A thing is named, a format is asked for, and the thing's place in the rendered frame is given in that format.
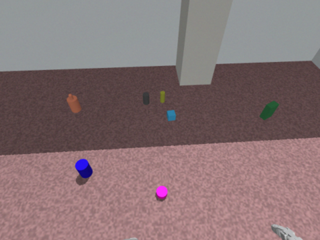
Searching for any right robot hand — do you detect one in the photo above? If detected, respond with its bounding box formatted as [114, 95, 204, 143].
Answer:
[271, 224, 303, 240]

